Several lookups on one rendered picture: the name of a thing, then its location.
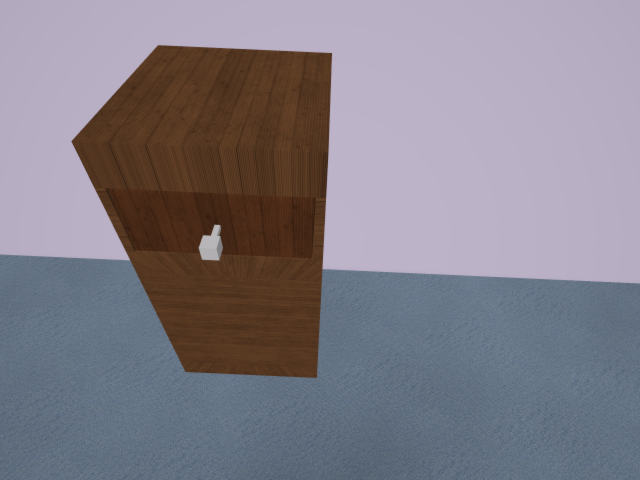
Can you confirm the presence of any handle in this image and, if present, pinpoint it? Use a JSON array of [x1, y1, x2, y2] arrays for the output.
[[199, 225, 223, 260]]

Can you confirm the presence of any cabinet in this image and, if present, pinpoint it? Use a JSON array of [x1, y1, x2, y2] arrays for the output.
[[71, 45, 332, 378]]

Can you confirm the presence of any drawer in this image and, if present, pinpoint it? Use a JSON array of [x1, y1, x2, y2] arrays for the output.
[[108, 188, 316, 258]]

